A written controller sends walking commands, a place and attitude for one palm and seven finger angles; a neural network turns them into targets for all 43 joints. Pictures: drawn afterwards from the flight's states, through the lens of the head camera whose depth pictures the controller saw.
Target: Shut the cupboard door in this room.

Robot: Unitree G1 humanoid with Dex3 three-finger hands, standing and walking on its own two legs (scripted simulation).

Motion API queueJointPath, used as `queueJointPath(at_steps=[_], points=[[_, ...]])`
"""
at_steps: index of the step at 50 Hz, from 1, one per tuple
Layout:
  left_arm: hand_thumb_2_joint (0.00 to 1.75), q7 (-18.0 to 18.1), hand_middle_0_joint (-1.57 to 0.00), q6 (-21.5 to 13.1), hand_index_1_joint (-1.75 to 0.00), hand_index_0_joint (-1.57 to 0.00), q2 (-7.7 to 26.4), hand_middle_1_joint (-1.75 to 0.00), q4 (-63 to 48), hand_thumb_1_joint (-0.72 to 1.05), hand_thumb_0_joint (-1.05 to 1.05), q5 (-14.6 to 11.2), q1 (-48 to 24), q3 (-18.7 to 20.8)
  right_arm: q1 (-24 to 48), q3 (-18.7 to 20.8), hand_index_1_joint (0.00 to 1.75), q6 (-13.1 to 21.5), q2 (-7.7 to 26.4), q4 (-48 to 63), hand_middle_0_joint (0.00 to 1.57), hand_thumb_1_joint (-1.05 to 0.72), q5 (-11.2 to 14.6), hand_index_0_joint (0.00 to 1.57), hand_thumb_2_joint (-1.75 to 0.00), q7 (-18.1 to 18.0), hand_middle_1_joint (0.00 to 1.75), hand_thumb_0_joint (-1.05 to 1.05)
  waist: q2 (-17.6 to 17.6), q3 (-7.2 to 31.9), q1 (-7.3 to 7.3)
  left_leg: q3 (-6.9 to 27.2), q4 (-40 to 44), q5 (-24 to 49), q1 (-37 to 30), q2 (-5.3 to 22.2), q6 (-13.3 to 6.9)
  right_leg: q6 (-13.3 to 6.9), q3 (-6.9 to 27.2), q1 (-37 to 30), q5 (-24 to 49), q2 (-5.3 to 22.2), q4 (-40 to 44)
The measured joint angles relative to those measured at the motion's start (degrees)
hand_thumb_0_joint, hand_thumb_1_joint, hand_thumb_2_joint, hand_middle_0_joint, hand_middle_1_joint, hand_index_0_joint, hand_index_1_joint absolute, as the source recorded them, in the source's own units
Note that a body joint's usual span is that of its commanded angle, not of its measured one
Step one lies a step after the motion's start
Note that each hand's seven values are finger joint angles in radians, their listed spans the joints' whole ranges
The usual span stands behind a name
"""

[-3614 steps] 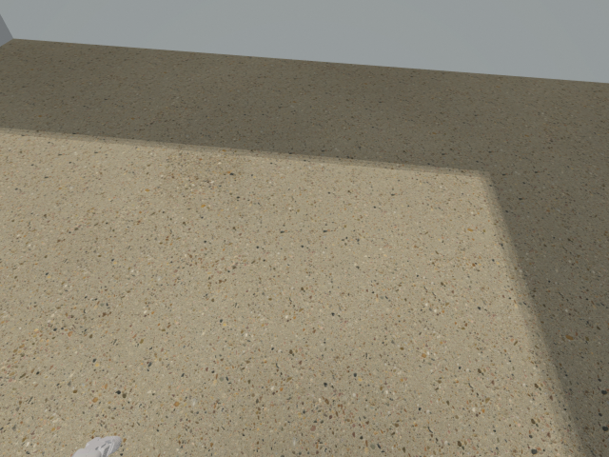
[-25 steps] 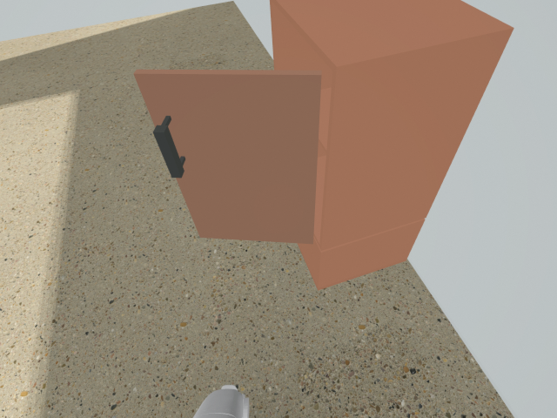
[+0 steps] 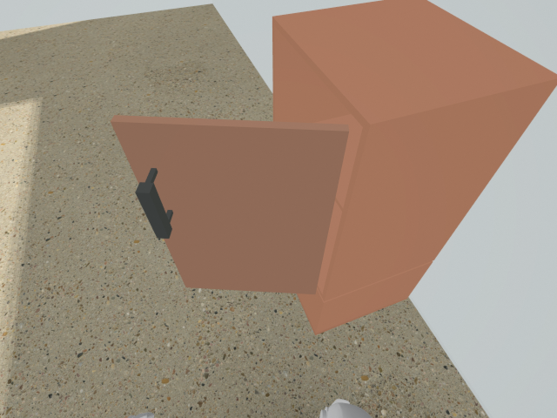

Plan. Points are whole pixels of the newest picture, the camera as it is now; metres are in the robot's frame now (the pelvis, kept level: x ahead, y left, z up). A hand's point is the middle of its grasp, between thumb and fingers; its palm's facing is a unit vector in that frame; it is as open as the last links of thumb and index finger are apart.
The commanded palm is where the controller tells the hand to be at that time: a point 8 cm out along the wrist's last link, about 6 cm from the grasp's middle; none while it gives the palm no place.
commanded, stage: come to a stop and stand still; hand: left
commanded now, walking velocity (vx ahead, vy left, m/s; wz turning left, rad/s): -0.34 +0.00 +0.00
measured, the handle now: (158, 203) +0.48 +0.27 -0.03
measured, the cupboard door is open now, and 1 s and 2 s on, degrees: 66 66 66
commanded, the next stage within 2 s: look again from close up in 0.94 s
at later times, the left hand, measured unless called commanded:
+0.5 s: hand out of the picture +0.07 +0.23 -0.18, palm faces +0.06 -0.96 -0.26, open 7.4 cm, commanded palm none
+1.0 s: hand out of the picture +0.00 +0.24 -0.17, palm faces +0.00 -0.97 -0.22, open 7.3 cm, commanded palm none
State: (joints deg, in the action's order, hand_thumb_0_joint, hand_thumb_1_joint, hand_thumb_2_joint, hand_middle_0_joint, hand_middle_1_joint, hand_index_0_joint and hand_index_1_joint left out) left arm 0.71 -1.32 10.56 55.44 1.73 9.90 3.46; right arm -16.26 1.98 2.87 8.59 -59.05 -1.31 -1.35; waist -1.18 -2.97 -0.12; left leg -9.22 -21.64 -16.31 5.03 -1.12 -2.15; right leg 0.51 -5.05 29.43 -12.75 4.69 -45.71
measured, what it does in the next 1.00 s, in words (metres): steps on the spot: right foot, then left foot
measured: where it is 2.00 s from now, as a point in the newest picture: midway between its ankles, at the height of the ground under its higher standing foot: outside the picture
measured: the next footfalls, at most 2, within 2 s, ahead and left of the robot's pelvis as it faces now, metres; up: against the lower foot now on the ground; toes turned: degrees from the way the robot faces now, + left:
right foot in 0.06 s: +0.14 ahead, -0.11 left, +0.00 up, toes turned -6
left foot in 0.44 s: +0.03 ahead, +0.15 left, +0.00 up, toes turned +4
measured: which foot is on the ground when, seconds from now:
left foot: down 0.00-0.08, up 0.10-0.42, down 0.44-1.00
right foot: up 0.00-0.04, down 0.06-0.48, up 0.50-0.62, down 0.64-1.00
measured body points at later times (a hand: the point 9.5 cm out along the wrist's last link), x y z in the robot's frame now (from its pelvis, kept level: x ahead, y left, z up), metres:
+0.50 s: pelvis +0.00 +0.04 -0.02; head +0.00 +0.03 +0.43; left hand +0.06 +0.28 -0.16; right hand +0.07 -0.21 -0.16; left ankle -0.01 +0.14 -0.74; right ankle +0.10 -0.10 -0.73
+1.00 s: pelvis -0.02 +0.07 +0.00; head -0.01 +0.05 +0.45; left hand +0.00 +0.29 -0.15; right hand -0.03 -0.17 -0.16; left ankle -0.01 +0.14 -0.74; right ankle +0.04 -0.06 -0.74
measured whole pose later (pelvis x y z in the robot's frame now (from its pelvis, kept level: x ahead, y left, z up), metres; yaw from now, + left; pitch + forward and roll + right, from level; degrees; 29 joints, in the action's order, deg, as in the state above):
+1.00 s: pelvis -0.02 +0.07 +0.00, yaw -1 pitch -1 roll +1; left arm 1.6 0.3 8.6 58.7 1.4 17.2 -0.3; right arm -19.2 -0.1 -0.3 11.1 -59.9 -0.9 -0.8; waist 1.2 -1.6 0.5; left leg -5.6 -23.9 -13.0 10.0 -3.1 -3.7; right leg 0.0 1.8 16.2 -9.8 0.9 -27.0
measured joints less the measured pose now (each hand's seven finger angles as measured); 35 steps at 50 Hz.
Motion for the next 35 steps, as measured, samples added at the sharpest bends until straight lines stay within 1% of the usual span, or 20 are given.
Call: queueJointPath(at_steps=[2, 3, 4, 5, 7, 9, 11, 14, 17, 19, 20, 22, 23, 25, 27, 29, 31, 32, 33, 35], points=[[0.89, 0.3, -0.19, -0.1, -0.3, -0.2, 0.1, -0.3, -1.0, 0.91, 0.0, 0.1, -0.8, -0.4, -0.8, -0.1, 0.3, -1.0, -0.3, -0.9, 0.2, -0.93, 0.1, 0.2, -0.9, 0.0, 0.3, -0.01, 0.3, -0.5, 0.52, 0.2, -2.8, -2.7, -0.6, 0.3, 0.7, -0.3, -0.3, -3.7, 2.6, -0.9, 6.5], [0.89, 0.3, -0.2, -0.2, -0.3, -0.2, 0.3, -0.3, -1.6, 0.91, 0.0, 0.1, -0.9, -0.7, -1.4, -0.1, 0.3, -1.5, -0.5, -1.2, 0.2, -0.92, 0.3, 0.2, -0.9, -0.1, 0.3, -0.01, 0.2, -0.6, 0.71, 0.3, -5.2, -4.5, -0.3, 0.3, 1.1, -0.6, -0.3, -5.7, 7.6, -1.0, 9.9], [0.89, 0.5, -0.2, -0.5, -0.3, -0.2, 0.2, -0.3, -1.9, 0.91, 0.0, 0.2, -1.1, -0.9, -1.5, 0.1, 0.3, -2.1, -0.6, -1.5, 0.2, -0.92, 0.5, 0.2, -0.9, 0.0, 0.3, 0.0, 0.6, -0.8, 0.79, 0.5, -9.2, -6.4, 1.2, 0.8, 1.5, -1.7, -0.6, -6.5, 6.4, -1.2, 10.4], [0.89, 0.6, -0.2, -0.6, -0.3, -0.2, -0.1, -0.3, -1.9, 0.91, 0.0, 0.1, -1.6, -1.0, -1.1, 0.4, 0.3, -2.8, -0.4, -1.5, 0.2, -0.92, 0.8, 0.2, -0.9, 0.0, 0.3, 0.0, 1.4, -1.4, 1.05, 1.9, -15.4, -9.4, 3.7, 1.1, 2.1, -2.8, -1.0, -6.6, 3.2, -1.6, 9.6], [0.89, 0.8, -0.2, -0.6, -0.3, -0.2, -0.9, -0.3, -1.8, 0.91, 0.0, -0.2, -2.6, -1.4, 0.4, 1.0, 0.3, -4.4, 0.3, -1.4, 0.2, -0.92, 1.2, 0.2, -0.9, -0.2, 0.3, 0.0, 2.8, -3.0, 1.54, 5.9, -29.1, -15.2, 9.5, 0.2, 2.9, -4.1, -1.6, -6.9, -0.4, -1.9, 9.1], [0.89, 1.1, -0.2, 0.3, -0.3, -0.2, -1.8, -0.3, -1.7, 0.9, 0.0, -0.3, -3.2, -1.5, 1.9, 1.5, 0.3, -5.5, 0.9, -1.0, 0.2, -0.92, 1.3, 0.2, -0.9, -0.2, 0.3, 0.0, 3.6, -4.1, 1.63, 8.3, -39.6, -15.7, 14.4, -0.5, 3.7, -3.6, -1.9, -7.4, 0.4, -1.9, 10.5], [0.89, 1.4, -0.2, 1.1, -0.3, -0.2, -2.4, -0.3, -1.7, 0.9, 0.0, -0.4, -3.3, -1.4, 3.0, 1.7, 0.3, -6.1, 1.5, -0.4, 0.2, -0.92, 1.2, 0.2, -0.9, 0.0, 0.3, 0.0, 3.9, -4.3, 1.53, 9.5, -44.2, -14.2, 17.8, -0.4, 4.4, -3.6, -1.9, -7.7, 1.7, -1.8, 12.3], [0.89, 1.5, -0.2, 2.2, -0.3, -0.21, -2.6, -0.3, -1.9, 0.9, 0.0, -0.2, -3.0, -1.1, 4.2, 1.8, 0.3, -6.5, 1.8, 0.8, 0.2, -0.92, 1.0, 0.2, -0.9, 0.4, 0.3, 0.0, 3.2, -4.0, 1.04, 9.9, -41.5, -12.1, 19.3, 0.6, 4.9, -3.3, -1.6, -7.6, 3.4, -1.3, 14.6], [0.89, 1.2, -0.2, 2.6, -0.3, -0.21, -2.2, -0.3, -2.2, 0.9, 0.0, 0.2, -2.3, -0.7, 4.7, 1.7, 0.3, -6.1, 1.8, 1.7, 0.2, -0.92, 0.8, 0.2, -0.9, 0.8, 0.3, 0.0, 2.1, -3.3, 0.16, 9.8, -34.4, -10.8, 17.8, 1.6, 4.7, -2.8, -1.1, -7.3, 4.9, -1.0, 16.2], [0.89, 1.5, -0.2, 2.7, -0.3, -0.21, -1.7, -0.3, -2.2, 0.9, 0.0, 0.4, -1.3, -0.7, 4.6, 1.5, 0.3, -5.7, 1.8, 2.4, 0.2, -0.91, 0.9, 0.2, -0.9, 0.9, 0.3, 0.0, 1.3, -2.5, -0.27, 9.1, -28.2, -11.5, 15.5, 1.7, 4.8, -2.3, -0.7, -6.9, 5.6, -0.7, 16.5], [0.89, 1.9, -0.2, 3.0, -0.3, -0.21, -1.3, -0.3, -2.4, 0.9, 0.0, 0.5, -0.4, -1.0, 4.0, 1.5, 0.3, -5.4, 1.8, 3.5, 0.2, -0.91, 1.0, 0.2, -0.9, 0.9, 0.3, 0.0, 0.8, -1.7, -0.17, 8.3, -24.0, -11.5, 13.8, 1.5, 4.6, -1.9, -0.3, -6.4, 5.6, -0.3, 15.8], [0.89, 2.2, -0.2, 3.4, -0.3, -0.21, -0.9, -0.3, -2.6, 0.9, 0.01, 0.1, 1.8, -1.4, 2.3, 1.5, 0.3, -4.7, 2.6, 6.1, 0.2, -0.91, 0.9, 0.2, -0.9, 0.5, 0.3, 0.0, 1.3, 0.3, 0.45, 6.8, -12.8, -6.1, 8.9, 1.6, 3.8, -0.9, -0.2, -5.4, 4.3, 0.1, 12.7], [0.89, 2.1, -0.2, 3.8, -0.3, -0.21, -0.6, -0.3, -2.3, 0.9, 0.01, -0.1, 2.3, -1.5, 1.9, 1.5, 0.3, -4.3, 2.7, 6.8, 0.2, -0.91, 0.6, 0.2, -0.9, 0.3, 0.3, 0.0, 1.3, 0.8, 0.73, 6.4, -12.0, -4.1, 8.3, 1.2, 2.7, -0.5, 0.1, -5.2, 3.2, 0.6, 10.9], [0.89, 1.9, -0.2, 4.7, -0.3, -0.21, -0.2, -0.3, -1.6, 0.9, 0.01, -0.3, 3.5, -1.2, 1.5, 1.1, 0.3, -4.7, 2.7, 7.7, 0.2, -0.91, 0.0, 0.2, -0.9, 0.3, 0.3, 0.0, 1.0, 1.5, 0.31, 5.3, -13.8, -4.0, 7.8, 0.6, 1.1, -0.6, 2.4, -5.3, -2.6, 0.0, 8.0], [0.89, 1.6, -0.2, 5.4, -0.3, -0.21, 0.1, -0.3, -1.3, 0.9, 0.01, -0.2, 5.0, -1.1, 1.4, 0.5, 0.3, -4.9, 2.4, 8.4, 0.2, -0.91, -0.3, 0.2, -0.9, 0.3, 0.3, 0.0, 1.6, 2.5, 0.2, 4.4, -13.6, -4.0, 7.1, 0.5, 0.3, -1.0, 4.4, -4.8, -6.6, -1.7, 2.9], [0.89, 1.3, -0.2, 5.2, -0.3, -0.21, 0.3, -0.3, -1.3, 0.9, 0.01, -0.4, 6.3, -1.1, 1.7, 0.0, 0.3, -5.0, 2.2, 8.7, 0.2, -0.91, -0.4, 0.2, -0.9, 0.5, 0.3, 0.0, 2.3, 2.9, 0.13, 3.9, -13.0, -3.5, 6.9, 0.3, -0.2, -1.1, 5.1, -5.7, -7.0, -3.1, 0.6], [0.89, 1.1, -0.2, 4.5, -0.3, -0.2, 0.6, -0.3, -1.7, 0.9, 0.01, -0.3, 7.6, -1.3, 1.9, -0.6, 0.3, -5.0, 1.9, 8.8, 0.2, -0.91, -0.2, 0.2, -0.9, 0.7, 0.3, 0.0, 2.4, 3.2, -0.23, 3.4, -13.0, -3.2, 7.5, -0.5, -0.4, -1.5, 5.6, -8.9, -5.8, -3.9, 4.9], [0.89, 1.0, -0.2, 3.9, -0.3, -0.2, 0.7, -0.3, -1.8, 0.9, 0.01, -0.2, 8.1, -1.3, 2.0, -0.9, 0.3, -4.8, 1.6, 8.7, 0.2, -0.91, -0.1, 0.2, -0.9, 0.7, 0.3, 0.0, 2.1, 3.2, -0.59, 3.0, -13.1, -3.1, 8.1, -1.1, -0.5, -1.8, 6.5, -10.1, -4.0, -4.0, 8.0], [0.89, 1.1, -0.2, 3.5, -0.3, -0.2, 0.4, -0.3, -1.4, 0.9, 0.01, -0.1, 8.1, -1.5, 2.5, -1.0, 0.3, -4.7, 1.8, 8.4, 0.2, -0.91, 0.1, 0.2, -0.9, 0.8, 0.3, 0.0, 2.7, 2.7, -0.88, 2.9, -13.1, -2.8, 8.3, -1.0, -0.5, -1.8, 6.9, -10.0, -2.4, -4.2, 8.7], [0.89, 0.8, -0.2, 2.9, -0.3, -0.2, -0.5, -0.3, -0.8, 0.9, 0.01, -0.1, 8.7, -2.2, 2.9, -0.8, 0.3, -4.5, 2.1, 8.0, 0.2, -0.92, 0.4, 0.2, -0.9, 0.6, 0.3, 0.0, 4.1, 2.2, -0.67, 3.1, -11.6, -1.7, 8.2, -1.0, -0.7, -1.4, 6.7, -10.0, -1.2, -4.2, 9.9]])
